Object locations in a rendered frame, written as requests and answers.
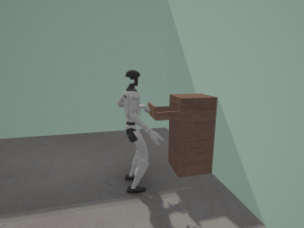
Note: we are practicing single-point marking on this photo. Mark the robot right hand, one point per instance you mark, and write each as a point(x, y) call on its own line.
point(154, 137)

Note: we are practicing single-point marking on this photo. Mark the drawer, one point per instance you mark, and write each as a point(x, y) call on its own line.
point(164, 113)

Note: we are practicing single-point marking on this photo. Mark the humanoid robot head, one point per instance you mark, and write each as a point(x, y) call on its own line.
point(132, 74)

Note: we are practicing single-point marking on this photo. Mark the robot right upper arm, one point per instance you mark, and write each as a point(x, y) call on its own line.
point(134, 98)

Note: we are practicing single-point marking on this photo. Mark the cabinet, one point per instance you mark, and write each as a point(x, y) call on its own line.
point(192, 136)

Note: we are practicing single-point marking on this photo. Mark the right robot forearm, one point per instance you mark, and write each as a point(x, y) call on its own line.
point(138, 121)

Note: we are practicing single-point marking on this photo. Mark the robot right shin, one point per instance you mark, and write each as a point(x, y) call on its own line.
point(140, 170)

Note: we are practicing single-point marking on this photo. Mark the robot left upper arm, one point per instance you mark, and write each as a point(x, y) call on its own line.
point(120, 102)

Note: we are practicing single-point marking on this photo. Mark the robot left hand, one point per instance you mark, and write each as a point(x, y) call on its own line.
point(143, 106)

